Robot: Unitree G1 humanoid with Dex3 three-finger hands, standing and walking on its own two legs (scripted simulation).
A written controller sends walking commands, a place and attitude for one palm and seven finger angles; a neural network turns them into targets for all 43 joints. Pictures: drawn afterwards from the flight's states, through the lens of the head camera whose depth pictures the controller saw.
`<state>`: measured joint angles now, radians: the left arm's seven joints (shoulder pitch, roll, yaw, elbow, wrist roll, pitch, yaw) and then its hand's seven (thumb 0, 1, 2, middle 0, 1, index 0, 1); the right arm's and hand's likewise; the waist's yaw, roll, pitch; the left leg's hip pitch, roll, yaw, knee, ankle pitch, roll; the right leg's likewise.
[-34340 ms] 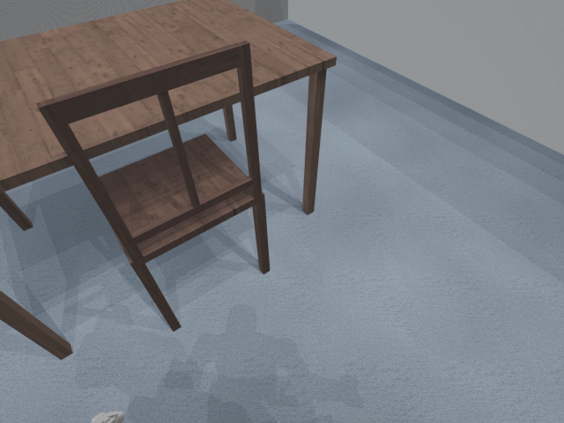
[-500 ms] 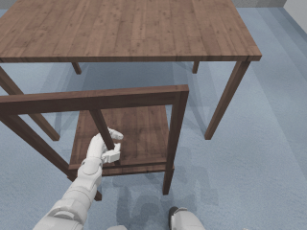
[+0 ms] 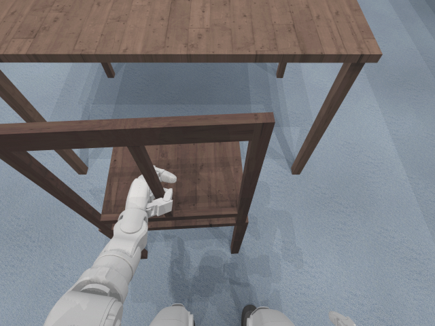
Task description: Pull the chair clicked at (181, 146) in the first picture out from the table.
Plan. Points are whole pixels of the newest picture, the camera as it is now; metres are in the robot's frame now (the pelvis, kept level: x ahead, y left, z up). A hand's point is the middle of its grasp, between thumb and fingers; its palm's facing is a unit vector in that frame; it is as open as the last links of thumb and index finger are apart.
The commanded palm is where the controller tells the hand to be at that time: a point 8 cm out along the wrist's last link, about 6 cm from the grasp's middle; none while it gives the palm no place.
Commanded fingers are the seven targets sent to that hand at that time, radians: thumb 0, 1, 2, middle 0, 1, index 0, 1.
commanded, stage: step backward, pulling the chair out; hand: left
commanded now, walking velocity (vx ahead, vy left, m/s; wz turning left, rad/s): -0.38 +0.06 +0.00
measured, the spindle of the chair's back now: (156, 187) +0.37 +0.14 -0.05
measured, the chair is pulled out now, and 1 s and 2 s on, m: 0.27 0.46 0.61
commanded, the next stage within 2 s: stop walking, hand still on the chair in 1.08 s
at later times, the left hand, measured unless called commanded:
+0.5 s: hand (160, 245) +0.26 +0.12 -0.07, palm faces +0.00 -0.98 -0.20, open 5.3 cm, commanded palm +0.25 +0.18 -0.07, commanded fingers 0.00 0.90 0.90 -0.50 -1.45 -0.50 -1.45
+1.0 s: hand (153, 307) +0.15 +0.12 -0.07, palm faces -0.01 -0.98 -0.20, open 5.2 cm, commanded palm +0.13 +0.18 -0.06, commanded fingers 0.00 0.90 0.90 -0.50 -1.45 -0.50 -1.45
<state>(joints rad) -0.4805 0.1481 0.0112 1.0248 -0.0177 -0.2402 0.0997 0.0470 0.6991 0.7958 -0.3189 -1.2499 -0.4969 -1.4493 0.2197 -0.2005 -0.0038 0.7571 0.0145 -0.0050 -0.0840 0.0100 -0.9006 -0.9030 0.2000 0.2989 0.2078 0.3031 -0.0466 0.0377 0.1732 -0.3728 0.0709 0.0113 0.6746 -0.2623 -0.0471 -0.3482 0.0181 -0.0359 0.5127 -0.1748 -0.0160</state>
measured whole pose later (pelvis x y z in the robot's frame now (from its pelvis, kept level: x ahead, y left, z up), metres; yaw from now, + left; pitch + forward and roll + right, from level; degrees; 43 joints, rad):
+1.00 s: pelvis -0.20 +0.00 +0.00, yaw +0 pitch +2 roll +0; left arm -0.47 0.16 0.05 1.00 -0.02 -0.21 0.10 0.04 0.70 0.80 -0.33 -1.23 -0.50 -1.45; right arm 0.16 -0.24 -0.01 0.75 0.02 0.01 -0.10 0.01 -0.90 -0.90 0.20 0.30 0.21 0.30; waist -0.07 0.02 0.18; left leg -0.43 0.02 -0.05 0.80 -0.44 -0.05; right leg -0.38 -0.02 -0.03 0.52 -0.17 0.00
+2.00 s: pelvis -0.26 +0.03 +0.01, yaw -5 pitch -1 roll +0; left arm -0.06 0.12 -0.10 0.71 -0.01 -0.12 0.08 0.03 0.68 0.83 -0.30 -1.32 -0.50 -1.45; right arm 0.21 -0.16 0.06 0.70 0.01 -0.02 -0.10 0.01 -0.90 -0.90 0.20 0.30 0.21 0.30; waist -0.01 0.02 0.04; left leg -0.25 0.03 0.04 0.46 -0.20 -0.01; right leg -0.19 -0.04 0.02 0.45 -0.25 0.05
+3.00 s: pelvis -0.22 +0.01 -0.03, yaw -1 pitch +9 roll +0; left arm 0.21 0.21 -0.01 0.19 -0.07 0.09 -0.06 -0.01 -0.54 0.20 -0.03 -0.10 -0.03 -0.10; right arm 0.24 -0.26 0.01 0.55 0.03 -0.12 -0.08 0.01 -0.90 -0.90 0.20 0.30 0.21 0.30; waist -0.05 0.05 -0.10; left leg -0.57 0.03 -0.03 0.81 -0.40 -0.03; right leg -0.48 -0.04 -0.04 0.80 -0.48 0.03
